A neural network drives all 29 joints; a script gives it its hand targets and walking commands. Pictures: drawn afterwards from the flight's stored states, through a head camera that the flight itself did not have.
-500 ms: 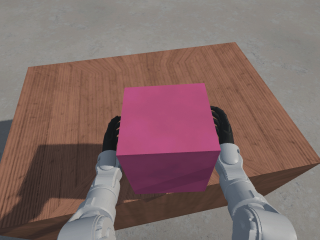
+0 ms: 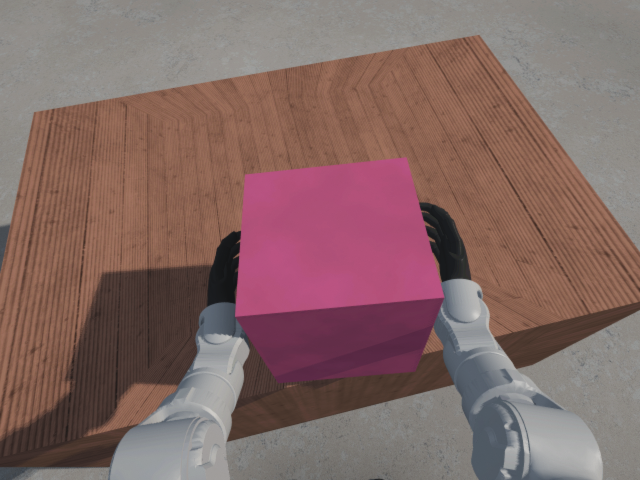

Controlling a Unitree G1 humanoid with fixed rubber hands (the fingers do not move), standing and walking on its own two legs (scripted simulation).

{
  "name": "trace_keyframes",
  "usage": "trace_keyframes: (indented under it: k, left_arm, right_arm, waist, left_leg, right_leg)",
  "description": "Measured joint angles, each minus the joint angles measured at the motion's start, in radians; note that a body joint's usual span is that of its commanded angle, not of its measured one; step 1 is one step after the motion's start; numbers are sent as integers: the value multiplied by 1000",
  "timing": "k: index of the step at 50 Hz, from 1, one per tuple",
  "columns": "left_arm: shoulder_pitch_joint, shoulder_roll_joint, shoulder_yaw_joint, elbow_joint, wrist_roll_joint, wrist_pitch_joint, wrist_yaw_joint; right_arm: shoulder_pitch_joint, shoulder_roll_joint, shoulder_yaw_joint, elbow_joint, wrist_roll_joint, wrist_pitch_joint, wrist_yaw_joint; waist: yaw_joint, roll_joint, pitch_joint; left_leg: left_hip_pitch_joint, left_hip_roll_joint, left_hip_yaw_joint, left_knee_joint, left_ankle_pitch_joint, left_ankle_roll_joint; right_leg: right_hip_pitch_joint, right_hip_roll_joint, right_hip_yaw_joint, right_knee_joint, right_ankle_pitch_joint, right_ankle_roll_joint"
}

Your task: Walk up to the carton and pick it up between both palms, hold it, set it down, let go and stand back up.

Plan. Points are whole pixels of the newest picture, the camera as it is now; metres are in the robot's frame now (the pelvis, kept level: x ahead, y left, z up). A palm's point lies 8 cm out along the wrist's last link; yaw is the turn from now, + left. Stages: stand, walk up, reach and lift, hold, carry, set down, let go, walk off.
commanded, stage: set down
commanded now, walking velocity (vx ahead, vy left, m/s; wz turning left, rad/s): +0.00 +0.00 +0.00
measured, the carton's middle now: (336, 280) +0.39 -0.01 -0.05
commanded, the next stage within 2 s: none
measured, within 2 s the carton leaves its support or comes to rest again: neither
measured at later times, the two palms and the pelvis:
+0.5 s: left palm (232, 302) +0.37 +0.13 -0.05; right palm (451, 278) +0.38 -0.17 -0.04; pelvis -0.02 +0.00 -0.03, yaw +0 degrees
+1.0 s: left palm (231, 289) +0.38 +0.14 -0.05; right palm (450, 279) +0.38 -0.17 -0.04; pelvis -0.04 +0.01 -0.05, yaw -2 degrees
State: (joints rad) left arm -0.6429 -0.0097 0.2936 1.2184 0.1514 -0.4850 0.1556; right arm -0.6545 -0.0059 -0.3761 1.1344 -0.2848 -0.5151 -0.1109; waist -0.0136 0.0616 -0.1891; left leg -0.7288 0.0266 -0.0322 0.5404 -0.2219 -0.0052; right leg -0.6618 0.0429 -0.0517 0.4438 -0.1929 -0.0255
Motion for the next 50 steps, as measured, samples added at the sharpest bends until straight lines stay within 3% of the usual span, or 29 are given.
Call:
trace_keyframes:
  k: [7,26,40,50]
  left_arm:
    - [-22,13,-41,64,-69,-37,12]
    - [-108,36,-78,212,-162,-103,14]
    - [-177,45,-36,283,-140,-103,8]
    - [-220,68,-35,229,-105,-68,9]
  right_arm:
    - [-25,-16,27,38,25,-6,-1]
    - [-105,-47,41,143,46,-25,-7]
    - [-163,-62,-16,221,21,-36,-6]
    - [-214,-67,3,252,94,26,-17]
  waist:
    - [-4,22,-23]
    - [-5,53,-52]
    - [0,30,-50]
    - [3,-6,-74]
  left_leg:
    - [-74,0,-4,60,-21,-1]
    - [-214,-2,-6,265,-97,2]
    - [-253,-4,4,343,-123,7]
    - [-313,5,29,395,-141,16]
  right_leg:
    - [-76,-1,-6,67,-25,0]
    - [-224,-6,-12,293,-114,1]
    - [-271,-9,-2,380,-142,5]
    - [-342,-1,23,435,-151,14]
